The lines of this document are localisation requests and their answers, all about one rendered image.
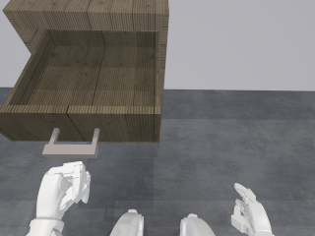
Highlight robot left forearm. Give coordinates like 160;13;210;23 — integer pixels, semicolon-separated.
27;217;65;236

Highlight right robot thigh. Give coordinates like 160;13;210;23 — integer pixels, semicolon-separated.
180;216;216;236

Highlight handle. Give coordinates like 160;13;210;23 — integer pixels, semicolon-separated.
42;128;100;158

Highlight left robot thigh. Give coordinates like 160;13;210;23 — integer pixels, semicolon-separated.
109;212;144;236

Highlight cabinet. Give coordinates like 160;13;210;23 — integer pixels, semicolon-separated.
2;0;169;144

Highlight robot thigh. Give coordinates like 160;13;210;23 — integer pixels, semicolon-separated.
180;216;216;236
109;212;144;236

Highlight drawer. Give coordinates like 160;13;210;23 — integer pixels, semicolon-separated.
0;29;161;143

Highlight left robot hand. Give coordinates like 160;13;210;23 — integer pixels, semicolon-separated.
36;161;91;219

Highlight right robot hand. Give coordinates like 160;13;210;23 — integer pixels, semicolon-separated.
231;183;272;236

